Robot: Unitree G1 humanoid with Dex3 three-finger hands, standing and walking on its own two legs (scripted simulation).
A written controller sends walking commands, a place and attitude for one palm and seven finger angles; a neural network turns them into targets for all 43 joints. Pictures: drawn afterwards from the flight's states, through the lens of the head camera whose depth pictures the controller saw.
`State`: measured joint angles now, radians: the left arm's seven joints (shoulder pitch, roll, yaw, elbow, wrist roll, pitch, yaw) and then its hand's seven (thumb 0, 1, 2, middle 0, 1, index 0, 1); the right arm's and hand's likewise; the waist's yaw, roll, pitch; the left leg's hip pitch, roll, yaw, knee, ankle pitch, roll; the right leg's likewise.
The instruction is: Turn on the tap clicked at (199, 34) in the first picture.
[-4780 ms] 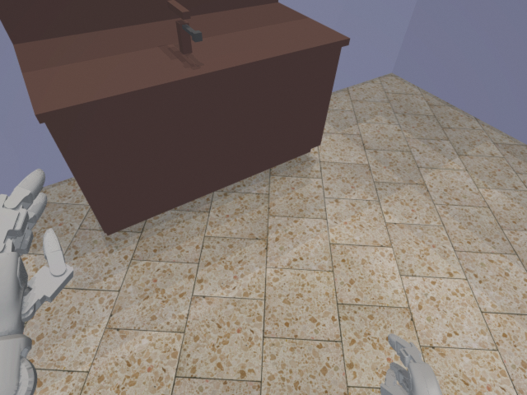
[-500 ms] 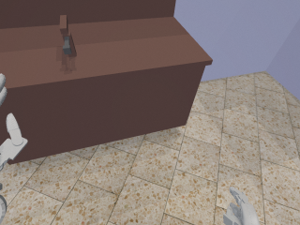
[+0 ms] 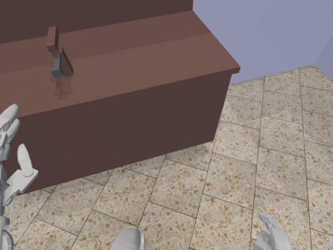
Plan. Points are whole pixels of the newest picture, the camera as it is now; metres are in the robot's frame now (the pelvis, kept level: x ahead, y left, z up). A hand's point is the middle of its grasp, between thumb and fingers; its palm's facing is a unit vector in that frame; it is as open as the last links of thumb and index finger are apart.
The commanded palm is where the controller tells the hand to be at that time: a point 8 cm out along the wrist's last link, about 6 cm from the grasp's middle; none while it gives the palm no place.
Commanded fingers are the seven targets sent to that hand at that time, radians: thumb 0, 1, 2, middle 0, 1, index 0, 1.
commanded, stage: take the last steps up to it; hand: left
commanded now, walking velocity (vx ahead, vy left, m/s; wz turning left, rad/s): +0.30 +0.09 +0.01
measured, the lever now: (57, 71) +0.65 +0.41 +0.04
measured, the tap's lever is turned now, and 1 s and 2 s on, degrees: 0 0 0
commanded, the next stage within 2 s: come to a stop and stand still in 0.84 s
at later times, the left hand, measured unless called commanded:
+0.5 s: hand (44, 116) +0.32 +0.24 +0.18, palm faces +0.36 -0.83 -0.43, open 7.4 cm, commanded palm +0.27 +0.30 +0.17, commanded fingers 0.00 0.90 0.90 -0.20 -0.30 -0.20 -0.30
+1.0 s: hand (68, 87) +0.41 +0.23 +0.18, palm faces +0.36 -0.82 -0.45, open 7.4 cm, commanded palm +0.36 +0.28 +0.17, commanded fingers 0.00 0.90 0.90 -0.20 -0.30 -0.20 -0.30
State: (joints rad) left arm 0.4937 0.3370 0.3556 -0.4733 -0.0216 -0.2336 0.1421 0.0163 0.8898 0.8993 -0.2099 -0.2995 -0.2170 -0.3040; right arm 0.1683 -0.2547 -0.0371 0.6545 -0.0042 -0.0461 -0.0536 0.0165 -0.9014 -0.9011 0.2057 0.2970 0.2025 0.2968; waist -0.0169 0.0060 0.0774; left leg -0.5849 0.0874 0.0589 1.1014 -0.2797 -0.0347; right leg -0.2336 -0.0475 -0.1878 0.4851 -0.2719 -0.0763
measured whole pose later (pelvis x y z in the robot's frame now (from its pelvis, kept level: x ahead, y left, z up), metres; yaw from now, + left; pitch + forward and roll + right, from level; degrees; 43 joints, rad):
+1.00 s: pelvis +0.19 +0.00 -0.01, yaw -1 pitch +0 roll +1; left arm 0.53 0.41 0.39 -0.63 -0.03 -0.24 0.17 0.01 0.89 0.90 -0.21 -0.30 -0.22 -0.30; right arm 0.20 -0.26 -0.06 0.57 0.00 -0.05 -0.07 0.01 -0.90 -0.90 0.20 0.30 0.20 0.30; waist -0.01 -0.03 0.08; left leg -0.30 0.04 0.15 0.51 -0.19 0.01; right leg -0.22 -0.05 -0.16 0.60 -0.38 -0.03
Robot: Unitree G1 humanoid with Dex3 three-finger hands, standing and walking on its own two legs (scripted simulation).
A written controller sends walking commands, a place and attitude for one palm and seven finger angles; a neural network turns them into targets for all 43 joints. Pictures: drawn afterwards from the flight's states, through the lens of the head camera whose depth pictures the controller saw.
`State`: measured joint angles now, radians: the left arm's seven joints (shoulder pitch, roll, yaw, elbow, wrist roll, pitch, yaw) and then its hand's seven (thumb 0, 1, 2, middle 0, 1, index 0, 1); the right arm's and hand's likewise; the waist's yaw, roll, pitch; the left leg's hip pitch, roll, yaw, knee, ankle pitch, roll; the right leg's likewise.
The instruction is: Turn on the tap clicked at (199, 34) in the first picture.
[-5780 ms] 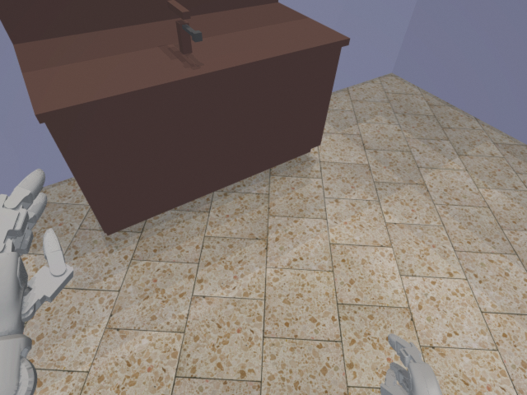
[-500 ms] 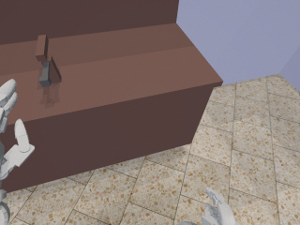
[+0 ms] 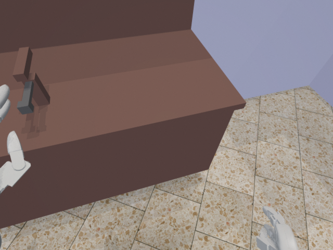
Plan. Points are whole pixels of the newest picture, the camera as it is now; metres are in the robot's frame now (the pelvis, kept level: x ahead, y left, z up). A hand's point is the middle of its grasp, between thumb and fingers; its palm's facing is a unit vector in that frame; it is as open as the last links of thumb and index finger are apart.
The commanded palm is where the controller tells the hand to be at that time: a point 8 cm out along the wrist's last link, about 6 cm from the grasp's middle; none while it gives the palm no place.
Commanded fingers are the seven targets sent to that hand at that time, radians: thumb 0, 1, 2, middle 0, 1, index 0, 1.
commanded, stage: come to a stop and stand still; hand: left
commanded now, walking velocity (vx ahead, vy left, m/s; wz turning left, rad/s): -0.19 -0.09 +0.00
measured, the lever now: (25, 107) +0.45 +0.42 +0.05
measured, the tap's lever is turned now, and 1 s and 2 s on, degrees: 0 0 0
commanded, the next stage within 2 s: look again from close up in 1.84 s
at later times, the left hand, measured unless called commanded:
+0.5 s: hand (49, 180) +0.20 +0.20 +0.17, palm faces +0.42 -0.82 -0.39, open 7.4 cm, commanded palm +0.14 +0.24 +0.19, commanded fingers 0.00 0.90 0.90 -0.20 -0.30 -0.20 -0.30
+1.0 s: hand (44, 220) +0.14 +0.19 +0.16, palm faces +0.41 -0.84 -0.35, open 7.4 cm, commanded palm +0.09 +0.23 +0.19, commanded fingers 0.00 0.90 0.90 -0.20 -0.30 -0.20 -0.30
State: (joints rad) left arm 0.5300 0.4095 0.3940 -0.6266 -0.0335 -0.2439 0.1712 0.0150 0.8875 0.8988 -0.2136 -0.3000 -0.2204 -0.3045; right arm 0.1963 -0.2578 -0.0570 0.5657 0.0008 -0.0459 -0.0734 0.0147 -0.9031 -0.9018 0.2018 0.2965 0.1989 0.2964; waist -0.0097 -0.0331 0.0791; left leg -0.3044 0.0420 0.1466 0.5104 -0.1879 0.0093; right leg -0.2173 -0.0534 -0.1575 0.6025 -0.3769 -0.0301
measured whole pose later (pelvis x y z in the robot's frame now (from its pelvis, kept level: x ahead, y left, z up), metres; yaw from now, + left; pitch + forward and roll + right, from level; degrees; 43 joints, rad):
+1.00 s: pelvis -0.07 -0.05 +0.01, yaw +0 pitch -2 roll +0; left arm 0.44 0.32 0.29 -0.42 -0.03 -0.14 0.16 0.02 0.89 0.90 -0.21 -0.30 -0.21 -0.30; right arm 0.23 -0.18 0.04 0.62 -0.01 -0.06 -0.06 0.02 -0.90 -0.90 0.21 0.30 0.20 0.30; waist 0.01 0.00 0.02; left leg -0.24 0.02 0.03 0.52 -0.26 0.00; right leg -0.30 0.04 -0.12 0.43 -0.11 -0.08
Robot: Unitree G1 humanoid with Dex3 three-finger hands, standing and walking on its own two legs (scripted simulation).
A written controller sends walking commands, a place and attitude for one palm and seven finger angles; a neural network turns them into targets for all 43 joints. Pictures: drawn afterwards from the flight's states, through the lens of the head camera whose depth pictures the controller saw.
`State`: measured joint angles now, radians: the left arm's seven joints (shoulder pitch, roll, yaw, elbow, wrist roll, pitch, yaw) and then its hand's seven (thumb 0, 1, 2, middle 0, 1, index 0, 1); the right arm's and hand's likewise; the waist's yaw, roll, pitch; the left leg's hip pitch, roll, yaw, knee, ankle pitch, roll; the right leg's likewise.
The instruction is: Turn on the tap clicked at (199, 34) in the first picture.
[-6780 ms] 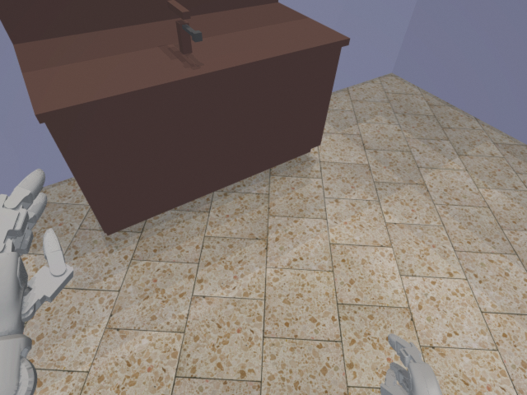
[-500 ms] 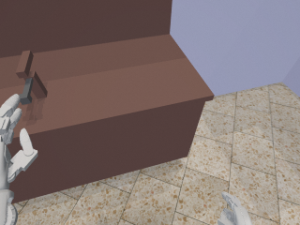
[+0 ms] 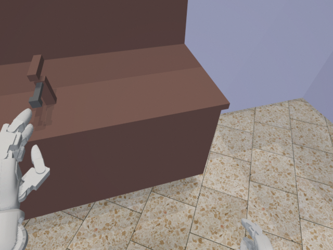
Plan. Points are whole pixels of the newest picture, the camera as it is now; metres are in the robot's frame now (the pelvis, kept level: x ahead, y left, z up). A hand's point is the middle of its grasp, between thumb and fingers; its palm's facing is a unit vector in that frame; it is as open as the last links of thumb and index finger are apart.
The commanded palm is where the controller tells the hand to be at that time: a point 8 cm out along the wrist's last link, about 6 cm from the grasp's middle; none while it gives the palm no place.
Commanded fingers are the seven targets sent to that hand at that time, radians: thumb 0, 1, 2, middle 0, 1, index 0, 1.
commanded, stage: come to a stop and stand still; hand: left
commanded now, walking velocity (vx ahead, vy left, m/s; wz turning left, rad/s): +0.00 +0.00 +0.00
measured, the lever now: (35, 102) +0.52 +0.47 +0.04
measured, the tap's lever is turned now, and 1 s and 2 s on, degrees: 0 0 0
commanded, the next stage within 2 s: look again from close up in 0.84 s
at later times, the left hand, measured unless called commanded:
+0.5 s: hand (30, 180) +0.19 +0.25 +0.16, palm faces +0.40 -0.83 -0.38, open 7.4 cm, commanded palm +0.14 +0.29 +0.18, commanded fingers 0.00 0.90 0.90 -0.20 -0.30 -0.20 -0.30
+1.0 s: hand (0, 169) +0.19 +0.29 +0.19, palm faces +0.47 -0.76 -0.46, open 7.4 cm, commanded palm +0.12 +0.30 +0.18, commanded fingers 0.00 0.90 0.90 -0.20 -0.30 -0.20 -0.30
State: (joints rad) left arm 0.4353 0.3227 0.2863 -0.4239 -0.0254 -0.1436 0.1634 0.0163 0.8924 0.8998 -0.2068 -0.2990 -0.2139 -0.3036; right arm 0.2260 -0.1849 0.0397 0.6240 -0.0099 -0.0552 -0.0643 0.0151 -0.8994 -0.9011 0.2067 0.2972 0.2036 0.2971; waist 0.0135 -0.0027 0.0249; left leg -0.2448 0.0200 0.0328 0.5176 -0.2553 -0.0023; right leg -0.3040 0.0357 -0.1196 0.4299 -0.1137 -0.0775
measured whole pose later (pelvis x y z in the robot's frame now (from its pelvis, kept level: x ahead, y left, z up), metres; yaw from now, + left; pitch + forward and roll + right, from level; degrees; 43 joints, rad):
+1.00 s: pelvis -0.03 +0.01 -0.01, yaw +2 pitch -4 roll +0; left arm 0.24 0.49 0.39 -0.38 0.02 -0.21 0.09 0.02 0.89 0.90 -0.21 -0.30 -0.22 -0.30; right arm 0.25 -0.17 0.02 0.63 -0.02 -0.11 -0.07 0.01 -0.90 -0.90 0.21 0.30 0.20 0.30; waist 0.06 -0.06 0.08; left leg -0.31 0.00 0.05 0.58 -0.27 0.01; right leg -0.34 0.02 -0.09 0.44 -0.03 -0.04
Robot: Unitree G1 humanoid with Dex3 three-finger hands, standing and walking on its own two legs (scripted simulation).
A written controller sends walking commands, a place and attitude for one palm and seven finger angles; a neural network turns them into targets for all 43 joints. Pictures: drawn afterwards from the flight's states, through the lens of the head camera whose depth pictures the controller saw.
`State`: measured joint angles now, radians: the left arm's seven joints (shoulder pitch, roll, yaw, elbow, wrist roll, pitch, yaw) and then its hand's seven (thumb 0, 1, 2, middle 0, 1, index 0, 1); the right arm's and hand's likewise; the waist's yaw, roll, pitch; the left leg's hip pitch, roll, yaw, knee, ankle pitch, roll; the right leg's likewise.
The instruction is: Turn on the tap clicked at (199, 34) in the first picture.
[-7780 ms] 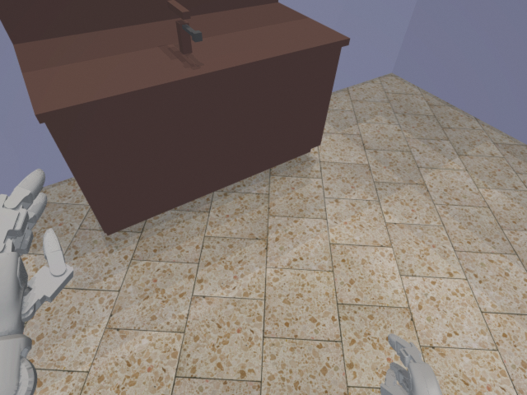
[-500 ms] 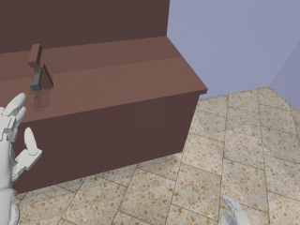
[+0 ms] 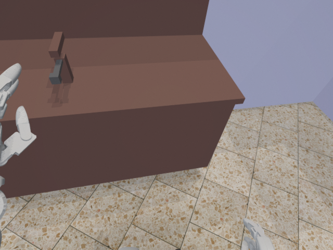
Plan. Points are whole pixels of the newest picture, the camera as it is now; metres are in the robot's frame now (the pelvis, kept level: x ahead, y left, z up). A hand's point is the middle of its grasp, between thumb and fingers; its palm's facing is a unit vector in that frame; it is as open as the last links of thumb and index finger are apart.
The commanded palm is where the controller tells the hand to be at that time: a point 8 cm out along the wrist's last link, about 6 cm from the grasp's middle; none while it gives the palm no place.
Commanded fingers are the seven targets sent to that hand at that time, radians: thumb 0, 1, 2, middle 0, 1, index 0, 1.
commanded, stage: look again from close up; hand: left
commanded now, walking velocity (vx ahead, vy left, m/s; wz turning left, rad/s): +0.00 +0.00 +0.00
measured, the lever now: (55, 78) +0.57 +0.44 +0.05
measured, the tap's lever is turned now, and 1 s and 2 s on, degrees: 0 0 0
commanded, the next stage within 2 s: shuffle to correct the standing spot in 0.22 s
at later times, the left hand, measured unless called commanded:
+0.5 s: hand (13, 143) +0.22 +0.28 +0.20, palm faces +0.47 -0.83 -0.29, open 7.4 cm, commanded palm +0.17 +0.32 +0.19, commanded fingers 0.00 0.90 0.90 -0.20 -0.30 -0.20 -0.30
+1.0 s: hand (62, 103) +0.33 +0.26 +0.19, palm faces +0.33 -0.81 -0.47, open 7.4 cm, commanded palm +0.26 +0.30 +0.19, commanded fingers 0.00 0.90 0.90 -0.20 -0.30 -0.20 -0.30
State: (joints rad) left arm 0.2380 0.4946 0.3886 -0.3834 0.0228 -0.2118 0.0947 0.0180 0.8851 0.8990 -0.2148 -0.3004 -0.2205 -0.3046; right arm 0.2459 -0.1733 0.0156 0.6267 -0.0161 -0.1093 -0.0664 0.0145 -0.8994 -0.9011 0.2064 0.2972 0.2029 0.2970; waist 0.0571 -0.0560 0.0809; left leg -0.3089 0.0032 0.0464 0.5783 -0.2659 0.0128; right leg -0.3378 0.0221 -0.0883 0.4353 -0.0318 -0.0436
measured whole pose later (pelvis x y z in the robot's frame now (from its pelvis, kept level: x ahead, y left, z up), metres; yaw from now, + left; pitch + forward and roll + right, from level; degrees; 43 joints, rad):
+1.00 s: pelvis +0.08 +0.03 -0.01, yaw -4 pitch -1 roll -1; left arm 0.42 0.42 0.45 -0.49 -0.04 -0.27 0.11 0.01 0.89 0.90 -0.21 -0.30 -0.22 -0.30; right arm 0.22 -0.23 -0.03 0.65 0.00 -0.08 0.01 0.02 -0.90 -0.90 0.21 0.30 0.20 0.30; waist -0.02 0.01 0.09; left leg -0.59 0.05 -0.02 1.30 -0.36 -0.01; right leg -0.32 0.03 -0.13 0.64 -0.30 -0.09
